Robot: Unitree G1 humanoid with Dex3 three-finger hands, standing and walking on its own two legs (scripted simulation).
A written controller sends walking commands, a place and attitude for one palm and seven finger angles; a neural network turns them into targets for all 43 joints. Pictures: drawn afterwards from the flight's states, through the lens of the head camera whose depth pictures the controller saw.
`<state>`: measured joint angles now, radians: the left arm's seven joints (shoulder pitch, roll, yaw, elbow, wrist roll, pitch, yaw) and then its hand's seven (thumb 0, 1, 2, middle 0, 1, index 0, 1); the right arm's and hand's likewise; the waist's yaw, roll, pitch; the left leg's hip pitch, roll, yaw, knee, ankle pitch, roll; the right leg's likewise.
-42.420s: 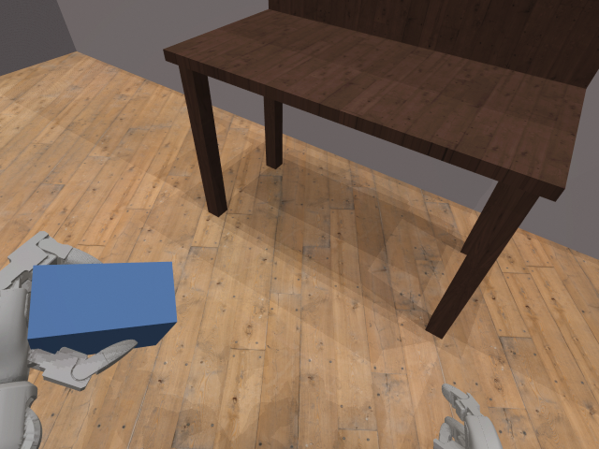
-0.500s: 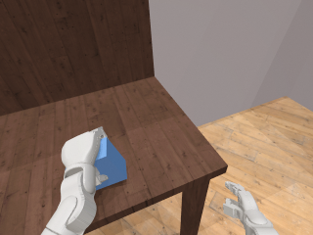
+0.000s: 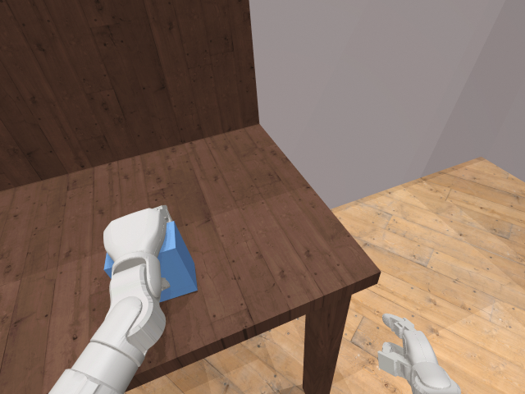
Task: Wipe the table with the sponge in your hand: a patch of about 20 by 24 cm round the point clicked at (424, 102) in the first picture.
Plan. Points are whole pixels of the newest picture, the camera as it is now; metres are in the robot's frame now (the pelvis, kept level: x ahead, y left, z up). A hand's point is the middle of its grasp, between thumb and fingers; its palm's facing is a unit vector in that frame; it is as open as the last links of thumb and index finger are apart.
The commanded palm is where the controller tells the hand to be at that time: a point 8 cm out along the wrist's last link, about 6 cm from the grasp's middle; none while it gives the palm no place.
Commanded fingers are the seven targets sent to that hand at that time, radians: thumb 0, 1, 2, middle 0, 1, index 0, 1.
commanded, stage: wipe forward along the middle lane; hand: left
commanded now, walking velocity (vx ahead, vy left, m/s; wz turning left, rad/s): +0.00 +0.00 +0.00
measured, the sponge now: (158, 272) +0.30 +0.23 +0.03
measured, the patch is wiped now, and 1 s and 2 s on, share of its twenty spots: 1.00 1.00 1.00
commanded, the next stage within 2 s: slide back across to the first lane in 1.12 s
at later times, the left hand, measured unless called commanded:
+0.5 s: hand (144, 232) +0.35 +0.26 +0.08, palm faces -0.04 -0.05 -1.00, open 10.3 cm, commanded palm +0.32 +0.27 +0.11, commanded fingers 0.00 0.10 1.30 -1.20 -1.60 -1.20 -1.60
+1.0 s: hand (130, 208) +0.40 +0.31 +0.08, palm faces -0.09 -0.03 -1.00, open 10.3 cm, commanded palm +0.38 +0.31 +0.12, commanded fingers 0.00 0.10 1.30 -1.20 -1.60 -1.20 -1.60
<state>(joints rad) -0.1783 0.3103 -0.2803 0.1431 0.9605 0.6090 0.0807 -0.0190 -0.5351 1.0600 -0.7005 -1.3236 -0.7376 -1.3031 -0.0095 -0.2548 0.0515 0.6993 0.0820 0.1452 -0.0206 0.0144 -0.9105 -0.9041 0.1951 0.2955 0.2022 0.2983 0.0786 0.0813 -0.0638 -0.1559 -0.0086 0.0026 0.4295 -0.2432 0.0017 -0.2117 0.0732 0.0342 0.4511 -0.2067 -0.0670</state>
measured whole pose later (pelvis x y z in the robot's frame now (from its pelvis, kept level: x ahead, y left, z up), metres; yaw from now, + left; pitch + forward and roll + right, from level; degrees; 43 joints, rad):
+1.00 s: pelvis +0.00 +0.00 +0.00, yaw +1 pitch +7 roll +0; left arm -0.66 0.50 -0.07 0.86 0.98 0.26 0.08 0.01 -0.55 1.06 -0.71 -1.32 -0.75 -1.30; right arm 0.16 -0.29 0.02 0.73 0.09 0.10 -0.07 0.01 -0.91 -0.90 0.20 0.30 0.20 0.30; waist 0.00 0.05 -0.09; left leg -0.36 -0.01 -0.02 0.48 -0.25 0.01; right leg -0.38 0.08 0.01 0.45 -0.19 -0.06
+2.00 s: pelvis +0.03 +0.05 +0.00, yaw +3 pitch +6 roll -1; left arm -0.43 0.51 -0.04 0.51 0.98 0.29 0.03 0.00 -0.52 1.06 -0.68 -1.35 -0.71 -1.34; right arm 0.09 -0.27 0.02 0.68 0.07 0.12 -0.04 0.01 -0.91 -0.90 0.20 0.30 0.20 0.30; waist 0.06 0.05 -0.07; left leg -0.26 -0.06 -0.03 0.43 -0.27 0.06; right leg -0.26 0.02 0.01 0.38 -0.21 -0.01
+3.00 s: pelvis +0.02 +0.04 +0.00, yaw +1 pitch +1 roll -1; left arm -0.01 0.46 -0.07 0.05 0.94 0.42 0.08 0.00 -0.51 1.06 -0.65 -1.37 -0.68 -1.36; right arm 0.05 -0.27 0.03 0.67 0.07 0.11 -0.03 0.01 -0.91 -0.90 0.20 0.30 0.20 0.30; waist 0.09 0.08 -0.06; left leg -0.19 -0.04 -0.01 0.45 -0.28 0.05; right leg -0.22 0.04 0.03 0.42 -0.22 -0.02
